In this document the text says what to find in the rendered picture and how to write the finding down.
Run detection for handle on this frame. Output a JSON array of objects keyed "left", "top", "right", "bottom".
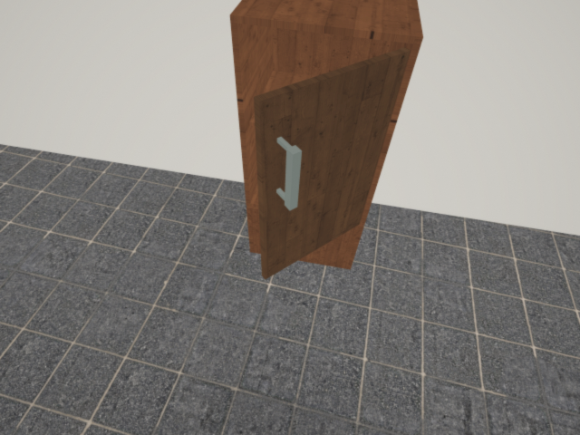
[{"left": 276, "top": 137, "right": 302, "bottom": 210}]

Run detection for cupboard door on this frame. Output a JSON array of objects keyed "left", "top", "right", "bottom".
[{"left": 254, "top": 47, "right": 411, "bottom": 280}]

